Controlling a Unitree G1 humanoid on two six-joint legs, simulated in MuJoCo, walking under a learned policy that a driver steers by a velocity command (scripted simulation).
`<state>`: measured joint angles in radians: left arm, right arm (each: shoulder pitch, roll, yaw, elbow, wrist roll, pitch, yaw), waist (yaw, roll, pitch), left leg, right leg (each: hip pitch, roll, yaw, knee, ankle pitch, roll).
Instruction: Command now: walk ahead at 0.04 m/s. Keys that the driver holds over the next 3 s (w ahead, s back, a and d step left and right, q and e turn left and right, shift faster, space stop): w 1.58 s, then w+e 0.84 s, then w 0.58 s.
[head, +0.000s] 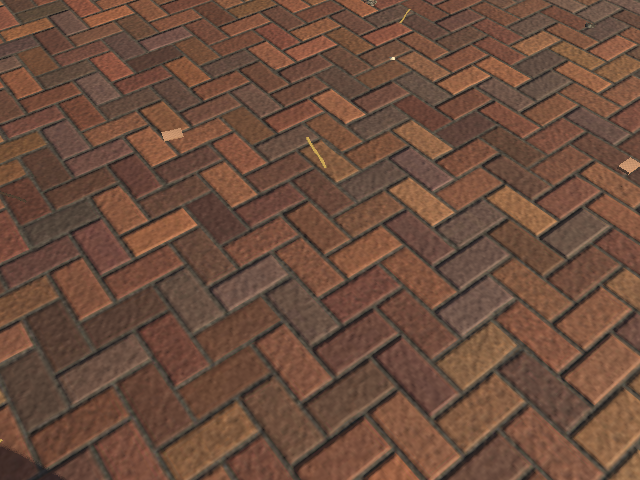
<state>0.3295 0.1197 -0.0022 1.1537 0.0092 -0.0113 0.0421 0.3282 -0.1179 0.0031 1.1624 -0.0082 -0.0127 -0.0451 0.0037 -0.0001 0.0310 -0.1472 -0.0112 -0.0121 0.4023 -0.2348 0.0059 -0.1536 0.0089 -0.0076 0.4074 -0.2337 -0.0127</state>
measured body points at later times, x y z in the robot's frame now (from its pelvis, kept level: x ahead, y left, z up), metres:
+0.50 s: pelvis +0.13 +0.03 +0.00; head +0.14 +0.04 +0.45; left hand +0.19 +0.27 -0.16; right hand +0.02 -0.19 -0.14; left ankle +0.01 +0.10 -0.74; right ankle +0.15 -0.09 -0.68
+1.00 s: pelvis +0.41 +0.00 +0.00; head +0.42 -0.01 +0.45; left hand +0.34 +0.23 -0.14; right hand +0.52 -0.23 -0.14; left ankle +0.50 +0.15 -0.67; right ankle +0.37 -0.05 -0.74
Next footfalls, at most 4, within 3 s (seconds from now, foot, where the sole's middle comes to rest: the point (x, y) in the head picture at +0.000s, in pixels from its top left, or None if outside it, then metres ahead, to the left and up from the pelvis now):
0.70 right None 0.41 -0.05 -0.78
1.26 left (289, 386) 0.73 0.11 -0.78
1.82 right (358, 282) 1.03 -0.06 -0.78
2.38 left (330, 188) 1.39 0.01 -0.78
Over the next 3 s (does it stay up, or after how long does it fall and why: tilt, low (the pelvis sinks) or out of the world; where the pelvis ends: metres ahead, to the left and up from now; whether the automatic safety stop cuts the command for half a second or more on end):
stays up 1.46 -0.19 -0.01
